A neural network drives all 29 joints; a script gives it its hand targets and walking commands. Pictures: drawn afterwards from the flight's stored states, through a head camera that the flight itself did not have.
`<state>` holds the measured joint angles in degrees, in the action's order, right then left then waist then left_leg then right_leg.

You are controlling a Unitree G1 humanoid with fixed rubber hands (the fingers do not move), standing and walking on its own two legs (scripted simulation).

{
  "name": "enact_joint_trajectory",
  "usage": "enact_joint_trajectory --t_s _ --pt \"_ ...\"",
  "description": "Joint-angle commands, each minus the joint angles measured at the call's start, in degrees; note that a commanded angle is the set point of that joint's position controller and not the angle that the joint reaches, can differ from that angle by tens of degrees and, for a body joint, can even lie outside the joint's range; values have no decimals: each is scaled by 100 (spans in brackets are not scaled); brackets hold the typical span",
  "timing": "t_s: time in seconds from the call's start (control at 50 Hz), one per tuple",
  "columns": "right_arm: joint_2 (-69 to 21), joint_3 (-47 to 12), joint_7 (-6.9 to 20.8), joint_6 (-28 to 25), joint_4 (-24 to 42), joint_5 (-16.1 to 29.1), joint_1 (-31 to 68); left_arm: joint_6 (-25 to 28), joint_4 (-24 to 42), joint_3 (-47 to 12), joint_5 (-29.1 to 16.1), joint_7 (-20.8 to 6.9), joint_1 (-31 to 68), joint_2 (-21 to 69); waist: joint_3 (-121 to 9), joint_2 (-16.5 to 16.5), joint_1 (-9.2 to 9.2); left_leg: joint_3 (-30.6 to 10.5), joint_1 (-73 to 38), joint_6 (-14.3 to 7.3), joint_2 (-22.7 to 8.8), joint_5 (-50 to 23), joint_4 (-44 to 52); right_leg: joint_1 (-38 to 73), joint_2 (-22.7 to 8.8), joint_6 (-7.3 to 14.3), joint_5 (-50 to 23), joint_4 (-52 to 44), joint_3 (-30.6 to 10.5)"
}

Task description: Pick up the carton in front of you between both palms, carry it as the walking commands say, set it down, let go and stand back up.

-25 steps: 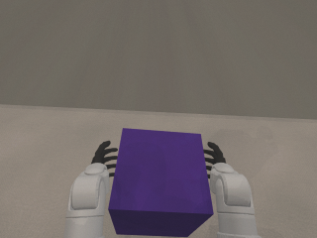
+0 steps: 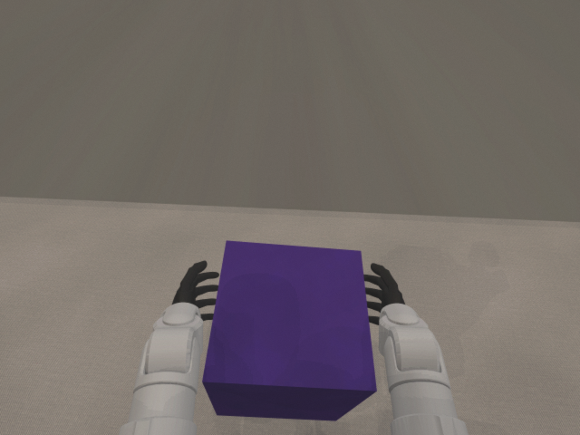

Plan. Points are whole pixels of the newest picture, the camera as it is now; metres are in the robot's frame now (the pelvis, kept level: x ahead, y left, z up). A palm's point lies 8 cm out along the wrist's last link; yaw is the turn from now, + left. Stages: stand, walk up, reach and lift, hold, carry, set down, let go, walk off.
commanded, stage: carry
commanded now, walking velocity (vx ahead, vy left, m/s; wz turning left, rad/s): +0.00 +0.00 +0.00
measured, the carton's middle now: (285, 337) +0.31 +0.01 -0.06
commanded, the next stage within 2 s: hold in 0.98 s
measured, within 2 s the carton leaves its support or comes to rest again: neither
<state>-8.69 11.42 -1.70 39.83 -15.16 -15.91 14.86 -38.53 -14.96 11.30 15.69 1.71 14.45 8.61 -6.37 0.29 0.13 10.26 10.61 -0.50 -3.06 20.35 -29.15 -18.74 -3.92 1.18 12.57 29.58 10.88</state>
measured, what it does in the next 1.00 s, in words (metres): stands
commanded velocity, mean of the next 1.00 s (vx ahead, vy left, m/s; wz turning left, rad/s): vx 0.00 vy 0.00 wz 0.00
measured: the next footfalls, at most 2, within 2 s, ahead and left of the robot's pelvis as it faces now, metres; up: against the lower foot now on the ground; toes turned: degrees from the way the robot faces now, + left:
none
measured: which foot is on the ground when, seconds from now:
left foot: down 0.00-1.00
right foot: down 0.00-1.00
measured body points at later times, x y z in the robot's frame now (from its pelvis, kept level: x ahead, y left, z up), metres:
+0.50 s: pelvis -0.02 +0.01 +0.00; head -0.04 +0.01 +0.45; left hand +0.28 +0.16 +0.03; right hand +0.28 -0.14 +0.03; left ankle -0.05 +0.10 -0.73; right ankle +0.03 -0.11 -0.73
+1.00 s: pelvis -0.03 +0.02 +0.00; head -0.05 +0.01 +0.45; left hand +0.27 +0.17 +0.03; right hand +0.27 -0.13 +0.03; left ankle -0.05 +0.10 -0.73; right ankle +0.03 -0.11 -0.73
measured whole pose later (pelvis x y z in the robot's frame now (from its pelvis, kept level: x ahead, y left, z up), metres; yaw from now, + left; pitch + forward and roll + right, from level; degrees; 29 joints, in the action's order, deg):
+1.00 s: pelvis -0.03 +0.02 +0.00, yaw +0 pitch +1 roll +0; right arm -8.2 9.5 -2.1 42.9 -10.2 -14.2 12.6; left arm -41.3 -10.7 9.3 14.3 2.2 12.5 8.2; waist -4.5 0.4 0.0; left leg 10.6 12.2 -2.4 -1.8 18.7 -30.0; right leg -19.3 -4.8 0.4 8.7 28.1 9.8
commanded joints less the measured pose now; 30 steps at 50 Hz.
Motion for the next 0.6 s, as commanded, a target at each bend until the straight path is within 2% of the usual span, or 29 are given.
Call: enact_joint_trajectory --t_s 0.0,0.12,0.26,0.58 --pt "-5314 -3065 1412 -311 455 1501 2505 190 366 -3043 -1496 -1419 2442 5440 -1320 -2 -18 -595 12 -72 -658 -1426 483 860 -616 42 -1424 -273 -679" --pt "-5180 -3206 1382 4 719 1591 2264 -127 611 -3135 -1561 -1376 2168 5296 -1309 -6 -19 -597 99 -82 -658 -1466 461 809 -630 29 -1415 -263 -661" --pt "-5190 -3335 1369 -20 920 1682 2417 -103 806 -3287 -1670 -1370 2346 5311 -1240 -14 -11 -629 197 -112 -656 -1197 526 743 -628 20 -1199 -332 -676" --pt "-5171 -3287 1373 9 855 1659 2328 -122 752 -3266 -1643 -1377 2273 5287 -1261 -7 -4 -645 240 -136 -655 -1307 515 731 -621 -16 -1198 -308 -662"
